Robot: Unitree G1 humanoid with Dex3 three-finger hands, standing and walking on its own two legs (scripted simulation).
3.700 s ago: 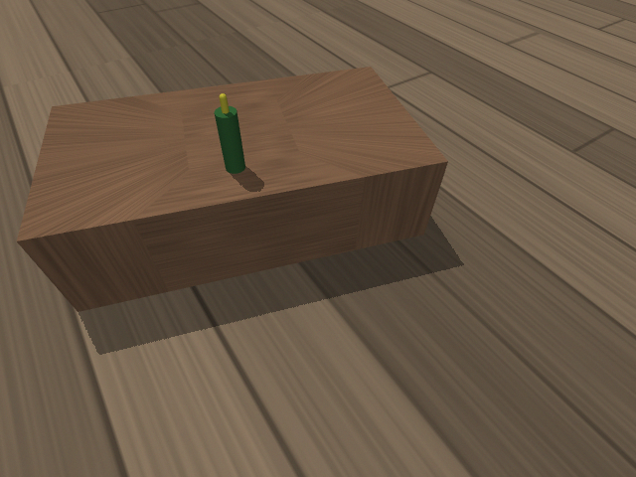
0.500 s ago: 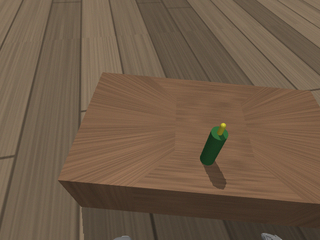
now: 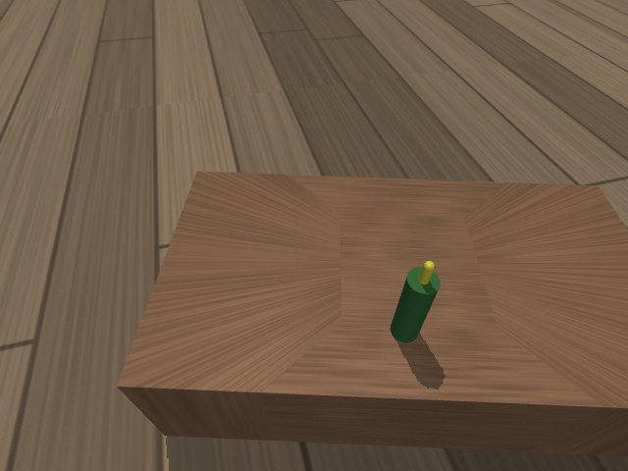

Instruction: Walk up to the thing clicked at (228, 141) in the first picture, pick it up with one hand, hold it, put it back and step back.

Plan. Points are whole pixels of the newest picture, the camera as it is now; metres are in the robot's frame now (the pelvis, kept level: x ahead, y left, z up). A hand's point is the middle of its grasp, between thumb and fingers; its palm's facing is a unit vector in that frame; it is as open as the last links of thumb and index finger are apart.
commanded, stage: walk up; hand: right
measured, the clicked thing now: (415, 300) +0.52 -0.20 -0.25
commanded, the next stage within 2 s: stand in 0.62 s
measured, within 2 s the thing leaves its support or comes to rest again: neither
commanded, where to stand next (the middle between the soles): +0.04 +0.00 m, yaw +0 degrees
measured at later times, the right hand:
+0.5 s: hand out of the picture +0.08 -0.25 -0.15, palm faces +0.00 +0.94 -0.34, open 7.4 cm
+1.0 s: hand out of the picture +0.10 -0.25 -0.15, palm faces -0.01 +0.94 -0.34, open 7.4 cm
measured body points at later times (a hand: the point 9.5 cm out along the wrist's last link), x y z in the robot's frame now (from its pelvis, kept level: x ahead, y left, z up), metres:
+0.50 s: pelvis +0.01 +0.00 +0.00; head +0.02 +0.01 +0.45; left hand +0.09 +0.30 -0.14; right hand +0.08 -0.30 -0.13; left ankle +0.05 +0.13 -0.74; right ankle -0.02 -0.13 -0.74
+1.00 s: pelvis +0.01 +0.01 +0.00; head +0.02 +0.01 +0.45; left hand +0.09 +0.31 -0.13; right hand +0.10 -0.29 -0.13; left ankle +0.05 +0.13 -0.74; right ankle -0.02 -0.13 -0.74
